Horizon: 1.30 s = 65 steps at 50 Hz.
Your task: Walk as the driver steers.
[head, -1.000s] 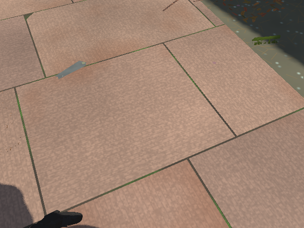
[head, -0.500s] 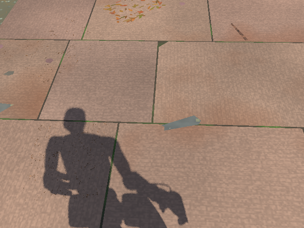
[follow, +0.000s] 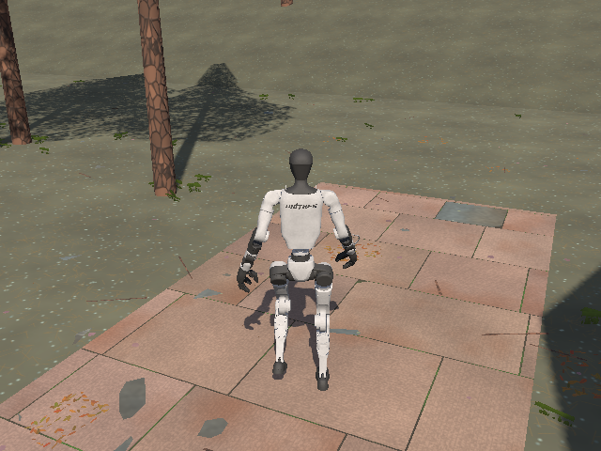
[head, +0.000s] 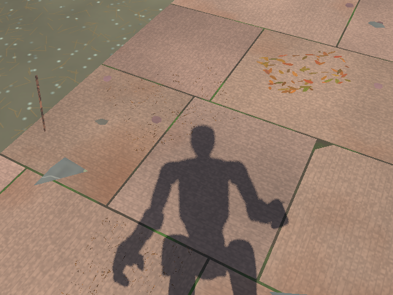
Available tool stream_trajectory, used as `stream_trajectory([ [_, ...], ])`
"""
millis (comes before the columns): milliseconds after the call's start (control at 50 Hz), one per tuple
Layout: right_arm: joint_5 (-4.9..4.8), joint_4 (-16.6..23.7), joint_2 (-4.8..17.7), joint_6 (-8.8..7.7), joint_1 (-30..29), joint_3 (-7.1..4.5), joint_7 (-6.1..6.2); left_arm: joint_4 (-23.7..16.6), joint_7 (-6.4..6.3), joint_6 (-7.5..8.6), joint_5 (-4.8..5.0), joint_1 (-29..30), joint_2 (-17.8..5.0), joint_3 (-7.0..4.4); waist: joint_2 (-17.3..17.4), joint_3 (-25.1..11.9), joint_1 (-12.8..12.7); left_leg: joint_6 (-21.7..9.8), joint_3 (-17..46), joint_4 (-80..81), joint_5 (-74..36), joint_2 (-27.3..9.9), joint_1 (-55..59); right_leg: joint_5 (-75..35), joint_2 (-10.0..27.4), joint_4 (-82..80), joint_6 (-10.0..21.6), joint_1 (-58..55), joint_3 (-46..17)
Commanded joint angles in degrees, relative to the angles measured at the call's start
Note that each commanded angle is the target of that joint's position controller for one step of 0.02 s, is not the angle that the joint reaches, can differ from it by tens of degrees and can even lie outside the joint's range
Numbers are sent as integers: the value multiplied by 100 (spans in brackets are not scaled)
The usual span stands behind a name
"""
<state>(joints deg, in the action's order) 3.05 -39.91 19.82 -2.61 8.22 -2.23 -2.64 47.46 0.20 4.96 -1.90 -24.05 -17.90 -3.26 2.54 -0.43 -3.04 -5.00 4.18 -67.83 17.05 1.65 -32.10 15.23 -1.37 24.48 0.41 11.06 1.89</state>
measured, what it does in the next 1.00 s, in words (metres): walks ahead, turning right: left foot, then right foot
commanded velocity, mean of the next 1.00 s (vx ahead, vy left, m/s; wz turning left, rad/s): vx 1.00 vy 0.00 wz -0.69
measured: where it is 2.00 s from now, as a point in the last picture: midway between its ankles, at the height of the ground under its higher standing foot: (386, 96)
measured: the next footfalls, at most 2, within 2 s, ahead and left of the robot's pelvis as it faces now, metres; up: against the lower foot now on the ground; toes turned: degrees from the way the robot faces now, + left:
left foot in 0.22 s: +0.38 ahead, +0.11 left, +0.00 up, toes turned -6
right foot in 0.64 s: +0.74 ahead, -0.19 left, +0.00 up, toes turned -32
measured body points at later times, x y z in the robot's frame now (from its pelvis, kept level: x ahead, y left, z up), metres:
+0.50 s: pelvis +0.44 -0.02 -0.01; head +0.46 -0.03 +0.44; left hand +0.73 +0.17 -0.08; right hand +0.32 -0.30 -0.13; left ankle +0.34 +0.12 -0.74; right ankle +0.55 -0.17 -0.66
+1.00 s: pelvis +0.87 -0.23 -0.01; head +0.90 -0.25 +0.44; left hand +1.05 +0.00 -0.13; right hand +0.92 -0.56 -0.06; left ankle +1.14 -0.25 -0.70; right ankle +0.71 -0.17 -0.74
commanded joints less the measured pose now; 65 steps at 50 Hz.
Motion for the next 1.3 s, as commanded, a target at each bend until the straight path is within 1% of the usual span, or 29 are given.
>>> stream_trajectory([
  [20, 96, 779, 77, -79, -568, 145, -92, -156, 40, 160, 125, -33, -437, -35, -693, 481, 349, 214, -58, 996, -418, -553, -1267, -287, 1305, -1745, 1123, -318, -1958],
  [80, -64, 950, -78, -167, -1155, 309, -223, -203, 75, 166, 171, 91, -732, -141, -634, 594, 294, 349, -520, 2788, -1490, -368, 606, -1238, 956, -2243, 978, 844, -1260],
  [140, -101, 860, 192, -169, -1085, 208, -98, -98, 123, 155, 221, -161, -1007, -205, -623, 415, 328, 273, -595, 3289, -1566, -163, 1379, -2847, 1151, -1866, 920, 228, -1219],
  [180, -20, 500, 436, -207, 0, 48, 81, 20, 103, 113, 213, -336, -1129, -222, -517, -405, 844, 146, -676, 3613, -968, 152, 2698, -4508, 936, 38, 746, -185, -935],
  [200, 52, 261, 618, -233, 911, -59, 193, -14, 99, 107, 234, -256, -1101, -216, -500, -905, 1302, 90, -420, 3547, -785, -201, 4015, -3849, 688, 1497, 655, 597, -890],
  [220, 186, 174, 1094, -262, 1943, -213, 319, -195, 85, 123, 191, -220, -536, -88, 305, -1722, 1587, -21, 1184, 3795, 1278, -1711, 5163, -1319, 304, 3525, 621, 1567, -682],
  [240, 245, 215, 1399, -201, 1889, -280, 352, -429, 67, 69, 396, -749, 53, 33, 1299, -2368, 1088, -428, 3933, 4942, 2900, -3012, 5683, 1249, -94, 5202, 581, 2861, -649],
  [260, 76, 223, 998, -156, 1391, -257, 357, -451, 39, -16, 280, -232, -374, -33, 795, -1579, 998, -505, 4059, 5385, 3254, -2703, 4966, 641, 199, 5540, 635, 3467, -646],
  [300, -4, 113, 305, -236, 836, -114, 305, -456, 128, -119, 165, 393, -341, -47, 141, -262, 717, -375, 2129, 5380, 1161, -2152, 3599, 15, 602, 5063, 559, 3424, -588],
  [400, -227, -370, -88, -460, 1034, -47, 262, -716, 334, -497, 18, 1016, 43, -6, 166, 407, 277, -75, -47, 5948, -1050, -1700, 2832, -354, 916, 4708, 373, 3564, -452],
  [540, -196, -629, 398, -536, 1196, -136, 339, -1319, 591, -443, 57, 2397, -51, 151, -148, 765, 191, 290, -2026, 6092, -4758, -1238, 2760, -2009, 272, 2003, 806, 2124, 830],
  [580, -179, -595, 812, -407, 1327, -235, 413, -1177, 525, -436, 77, 1889, -271, 92, 195, 278, -157, 385, -2043, 4997, -7238, -1410, 3440, -1484, -171, 1871, 995, 1459, 1046],
  [620, -109, -431, 1117, -180, 954, -333, 462, -686, 390, -421, 77, 44, -720, -128, 374, -664, -1117, 278, -1850, 2505, -7910, -1643, 3144, -760, -458, 1825, 1281, -484, 771],
  [640, -64, -383, 1053, -122, 875, -329, 416, -333, 247, -427, 73, -901, -1002, -306, 49, -1039, -1421, 299, -1806, 574, -6194, -1403, 2232, -388, -490, 1446, 1427, -1898, 329],
  [660, -14, -245, 253, -164, 801, -146, 293, -330, 113, -510, 202, -398, -1429, -459, -1427, -477, -823, 478, -1705, -1757, 200, -221, 442, -437, 291, 1136, 1630, -2320, -1064],
  [680, -168, 488, 241, -279, 1247, -63, 280, -678, 128, -586, 0, -22, -2108, -570, -1974, -1688, -238, 699, -513, -3264, 1246, 230, -1619, 34, 1524, 55, 2933, -3987, -4391],
  [700, -84, 545, 497, -438, 656, -29, 291, -814, 62, -601, 53, -68, -1805, -564, -642, -1599, -530, 613, 135, -2899, 661, -153, -2016, 894, 1673, -833, 2766, -3684, -4993],
  [740, -44, 524, 411, -487, 354, 34, 306, -564, -18, -466, 92, 208, -1250, -417, 283, -134, 62, 614, 131, -1516, 325, -640, -1487, 269, 1291, -1105, 2265, -1606, -4087],
  [800, 132, 480, 290, -107, 515, 89, 299, -590, -30, -219, 139, 501, -922, -257, 308, 298, 577, 865, 70, -405, 679, -907, -456, -708, 671, -1216, 2122, 282, -2965],
  [880, -1, 947, -133, -65, -641, 273, 144, -563, 36, -44, 164, 473, -845, -256, -57, 649, 308, 883, -405, 1962, -1247, -907, 265, -1220, 47, -1615, 1737, 1227, -2000],
  [1000, -103, 936, 136, -141, -1061, 156, 129, -227, 28, 36, 207, -134, -997, -280, -368, 307, -144, 351, -615, 3740, -2323, -409, 796, -3821, 554, -1176, 1190, -822, -1873],
  [1040, -129, 641, 472, -166, -29, -33, 224, -159, -26, -4, 87, -104, -1281, -319, -561, -381, 379, 177, -698, 3704, -1201, 7, 1687, -5625, 653, 218, 962, -1458, -1776],
  [1060, -164, 349, 627, -164, 1060, -135, 308, -174, -28, -33, 8, 156, -1309, -315, -563, -832, 1026, 98, -739, 3766, -889, -44, 2801, -5543, 503, 1516, 861, -1063, -1577],
  [1080, -69, 99, 964, -157, 2299, -266, 430, -287, -39, -4, -55, 350, -901, -201, -280, -1417, 1588, -30, 95, 3475, 433, -833, 4249, -4305, 271, 3419, 799, 67, -1330],
  [1100, 154, 5, 1567, -175, 2262, -414, 385, -551, 23, 30, 228, -528, 45, 26, 1806, -1984, 783, -805, 3645, 4587, 2231, -2475, 5540, 673, -752, 5540, 488, 2173, -867],
  [1120, 10, 53, 1047, -144, 1860, -362, 269, -481, -23, 47, 104, -159, -338, 72, 1147, -1603, 859, -863, 4855, 5330, 2803, -2413, 5214, 808, -487, 5827, 648, 2990, -1071],
  [1160, -41, -36, 414, -184, 1236, -256, 196, -625, 52, 9, 38, 874, -558, 51, -241, -340, 723, -734, 2873, 5321, 1554, -1937, 3692, -17, 52, 5289, 624, 2979, -961],
  [1220, -81, -459, 31, -287, 1465, -109, 213, -796, 222, -135, -53, 1078, -242, 155, 98, 132, 349, -490, 1672, 5661, 682, -1398, 2708, 86, 278, 4644, 525, 2746, -1017],
  [1300, -230, -697, 231, -429, 1702, -133, 177, -1223, 296, -171, -94, 2040, -196, 283, 38, 721, 309, -551, 720, 6400, -375, -1206, 2332, -629, 463, 3419, 326, 3329, -617],
])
